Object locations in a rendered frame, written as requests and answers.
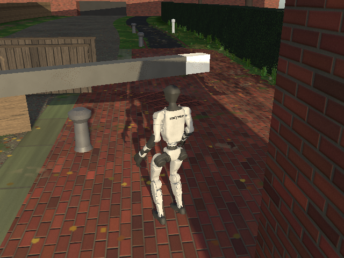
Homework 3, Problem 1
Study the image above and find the robot head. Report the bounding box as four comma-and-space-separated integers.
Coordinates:
163, 85, 182, 111

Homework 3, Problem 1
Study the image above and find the right robot upper arm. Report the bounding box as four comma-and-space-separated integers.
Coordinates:
181, 106, 194, 133

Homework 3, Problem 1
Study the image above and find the left robot shin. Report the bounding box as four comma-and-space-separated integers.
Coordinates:
150, 181, 163, 218

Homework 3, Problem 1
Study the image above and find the robot right forearm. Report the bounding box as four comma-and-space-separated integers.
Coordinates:
181, 131, 193, 141

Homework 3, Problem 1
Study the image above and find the left robot upper arm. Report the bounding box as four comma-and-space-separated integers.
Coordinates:
153, 110, 164, 142

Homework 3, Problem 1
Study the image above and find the robot left hand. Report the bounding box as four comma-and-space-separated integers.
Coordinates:
134, 153, 147, 167

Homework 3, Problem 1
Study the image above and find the robot right hand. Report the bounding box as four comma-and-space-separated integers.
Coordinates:
176, 140, 185, 147

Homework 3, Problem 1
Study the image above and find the robot left forearm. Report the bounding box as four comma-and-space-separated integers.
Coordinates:
139, 134, 155, 157

